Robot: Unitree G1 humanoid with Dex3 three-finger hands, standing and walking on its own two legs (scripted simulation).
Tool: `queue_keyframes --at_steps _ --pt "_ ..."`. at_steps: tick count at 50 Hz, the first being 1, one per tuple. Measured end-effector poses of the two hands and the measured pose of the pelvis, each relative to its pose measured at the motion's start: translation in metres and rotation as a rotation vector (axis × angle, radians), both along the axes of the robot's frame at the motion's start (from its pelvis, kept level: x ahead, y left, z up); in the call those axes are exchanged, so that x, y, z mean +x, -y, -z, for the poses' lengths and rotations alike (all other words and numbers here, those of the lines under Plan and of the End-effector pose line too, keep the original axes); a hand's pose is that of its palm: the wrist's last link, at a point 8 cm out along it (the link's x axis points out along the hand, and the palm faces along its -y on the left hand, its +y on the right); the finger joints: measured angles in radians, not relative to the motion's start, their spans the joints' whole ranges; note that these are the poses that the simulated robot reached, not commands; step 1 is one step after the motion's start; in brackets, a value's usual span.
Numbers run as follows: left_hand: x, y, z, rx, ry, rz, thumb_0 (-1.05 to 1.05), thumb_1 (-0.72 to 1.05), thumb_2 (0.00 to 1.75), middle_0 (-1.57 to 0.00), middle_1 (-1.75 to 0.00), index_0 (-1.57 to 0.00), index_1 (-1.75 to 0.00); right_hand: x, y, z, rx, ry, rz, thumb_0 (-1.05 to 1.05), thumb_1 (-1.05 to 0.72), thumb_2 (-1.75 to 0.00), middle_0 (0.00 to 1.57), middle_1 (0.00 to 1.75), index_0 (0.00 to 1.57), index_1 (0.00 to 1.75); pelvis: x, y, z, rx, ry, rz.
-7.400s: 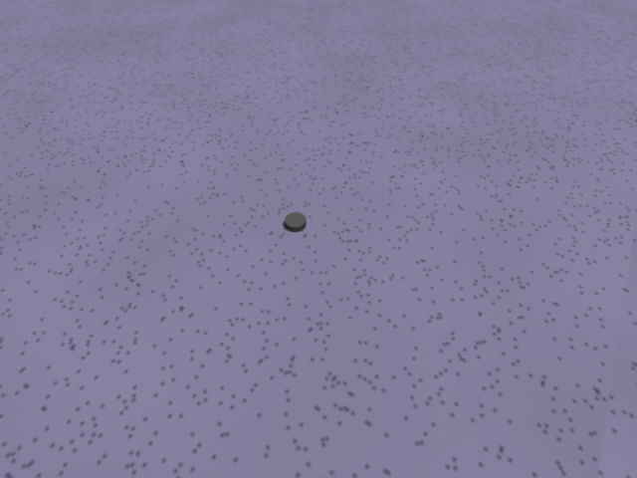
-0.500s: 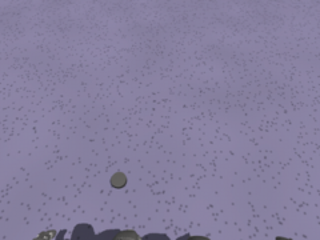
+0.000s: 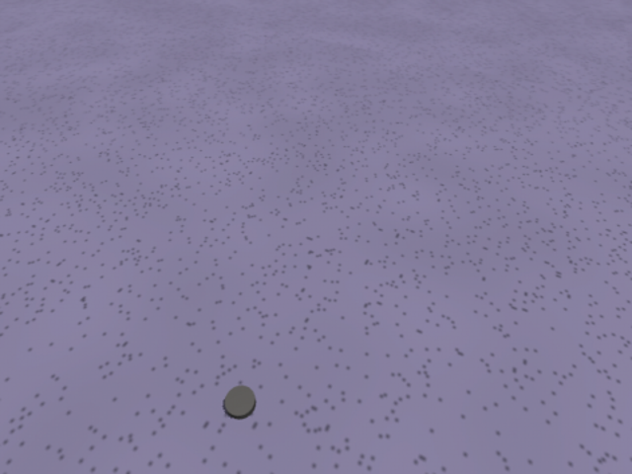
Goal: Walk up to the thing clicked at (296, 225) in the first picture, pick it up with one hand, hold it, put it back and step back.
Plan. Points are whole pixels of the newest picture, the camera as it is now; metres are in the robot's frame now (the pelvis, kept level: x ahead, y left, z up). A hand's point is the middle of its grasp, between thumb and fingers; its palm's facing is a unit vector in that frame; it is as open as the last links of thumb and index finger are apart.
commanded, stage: walk up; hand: left
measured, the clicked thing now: (240, 402) +0.50 +0.24 -0.76
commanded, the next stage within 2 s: stand in 0.12 s
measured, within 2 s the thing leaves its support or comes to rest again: neither
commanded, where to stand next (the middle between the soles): +0.11 -0.01 m, yaw +1 degrees
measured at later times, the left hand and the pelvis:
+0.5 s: hand out of the picture +0.09 +0.25 -0.15, palm faces -0.02 -0.94 -0.33, open 7.4 cm; pelvis +0.01 -0.01 +0.00, yaw +0 degrees
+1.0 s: hand out of the picture +0.08 +0.24 -0.15, palm faces -0.02 -0.94 -0.34, open 7.4 cm; pelvis +0.01 -0.01 +0.00, yaw +0 degrees
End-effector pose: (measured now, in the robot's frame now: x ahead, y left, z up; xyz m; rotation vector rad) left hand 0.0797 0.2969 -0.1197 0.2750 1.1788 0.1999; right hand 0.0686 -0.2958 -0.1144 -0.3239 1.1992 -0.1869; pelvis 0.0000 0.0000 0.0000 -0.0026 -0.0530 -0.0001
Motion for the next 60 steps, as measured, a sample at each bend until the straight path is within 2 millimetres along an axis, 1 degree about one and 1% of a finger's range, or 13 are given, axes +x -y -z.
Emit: queue_keyframes --at_steps 13,25,31,38,52,60 --pt "-0.004 0.001 -0.001 0.015 -0.057 0.012 0.01 0.91 0.89 -0.20 -0.30 -0.20 -0.30 0.020 0.004 -0.002 -0.004 0.006 0.006 0.00 -0.91 -0.89 0.20 0.30 0.20 0.30 0.007 0.002 -0.003 0.004 -0.010 0.001" --pt "0.004 0.007 -0.004 0.021 -0.046 0.018 0.01 0.91 0.89 -0.20 -0.30 -0.20 -0.30 0.026 0.006 0.000 0.010 -0.001 0.010 0.00 -0.91 -0.89 0.20 0.30 0.20 0.30 0.010 0.006 -0.004 0.004 -0.006 -0.002" --pt "0.008 0.010 -0.005 0.025 -0.031 0.024 0.01 0.91 0.89 -0.20 -0.30 -0.20 -0.30 0.024 0.009 0.000 0.012 -0.002 0.014 0.00 -0.91 -0.89 0.20 0.30 0.20 0.30 0.010 0.009 -0.004 0.004 -0.002 -0.002" --pt "0.007 0.012 -0.006 0.025 -0.025 0.026 0.01 0.91 0.89 -0.20 -0.30 -0.20 -0.30 0.017 0.012 0.000 0.008 -0.010 0.016 0.00 -0.91 -0.89 0.20 0.30 0.20 0.30 0.007 0.011 -0.004 0.003 0.000 -0.005" --pt "-0.006 0.012 -0.003 0.023 -0.057 0.018 0.01 0.91 0.89 -0.20 -0.30 -0.20 -0.30 0.001 0.015 0.003 0.004 -0.053 0.016 0.00 -0.91 -0.89 0.20 0.30 0.20 0.30 0.005 0.013 -0.004 0.003 -0.006 -0.009" --pt "-0.010 0.010 -0.003 0.024 -0.075 0.012 0.01 0.91 0.89 -0.20 -0.30 -0.20 -0.30 0.001 0.014 0.004 0.004 -0.065 0.011 0.00 -0.91 -0.89 0.20 0.30 0.20 0.30 0.008 0.012 -0.004 0.004 -0.010 -0.009"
